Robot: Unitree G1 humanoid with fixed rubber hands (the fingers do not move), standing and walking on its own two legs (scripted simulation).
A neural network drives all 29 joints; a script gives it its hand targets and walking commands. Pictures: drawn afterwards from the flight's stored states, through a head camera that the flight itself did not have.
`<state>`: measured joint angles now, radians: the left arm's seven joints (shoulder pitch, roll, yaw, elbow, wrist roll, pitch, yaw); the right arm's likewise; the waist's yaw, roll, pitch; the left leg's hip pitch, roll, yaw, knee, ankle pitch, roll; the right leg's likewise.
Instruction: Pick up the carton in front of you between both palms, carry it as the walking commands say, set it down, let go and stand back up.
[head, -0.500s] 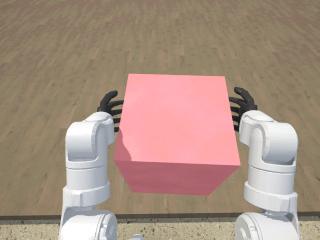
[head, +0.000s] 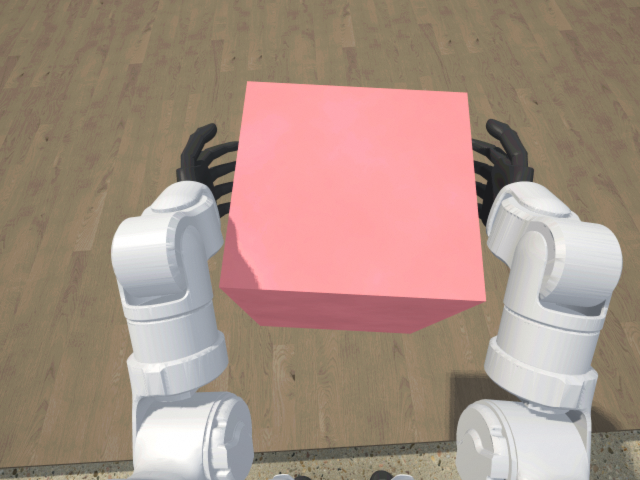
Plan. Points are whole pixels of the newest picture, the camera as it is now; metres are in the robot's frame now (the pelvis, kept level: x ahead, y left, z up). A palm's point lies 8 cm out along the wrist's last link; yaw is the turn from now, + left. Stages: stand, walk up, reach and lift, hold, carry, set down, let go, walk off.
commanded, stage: carry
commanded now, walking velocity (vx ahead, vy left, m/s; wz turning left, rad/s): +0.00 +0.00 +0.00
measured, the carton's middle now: (344, 231) +0.40 +0.00 +0.06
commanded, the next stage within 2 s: none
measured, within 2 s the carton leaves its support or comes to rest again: neither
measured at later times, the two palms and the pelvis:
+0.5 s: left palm (202, 178) +0.43 +0.15 +0.13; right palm (487, 168) +0.43 -0.15 +0.13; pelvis +0.07 +0.00 +0.01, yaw +0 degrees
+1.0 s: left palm (194, 203) +0.40 +0.16 +0.12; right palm (487, 195) +0.40 -0.14 +0.12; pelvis +0.05 +0.00 +0.00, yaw +0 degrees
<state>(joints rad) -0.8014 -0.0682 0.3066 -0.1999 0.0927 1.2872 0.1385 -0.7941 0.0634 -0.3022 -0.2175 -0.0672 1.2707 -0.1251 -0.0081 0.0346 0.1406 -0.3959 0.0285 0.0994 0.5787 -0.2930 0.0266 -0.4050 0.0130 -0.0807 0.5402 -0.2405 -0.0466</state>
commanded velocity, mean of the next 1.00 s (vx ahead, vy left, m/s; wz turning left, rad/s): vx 0.00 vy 0.00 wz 0.00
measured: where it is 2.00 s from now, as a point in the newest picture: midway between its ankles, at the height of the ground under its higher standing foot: outside the picture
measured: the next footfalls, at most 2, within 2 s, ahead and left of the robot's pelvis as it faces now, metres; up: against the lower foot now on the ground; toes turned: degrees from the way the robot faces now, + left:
none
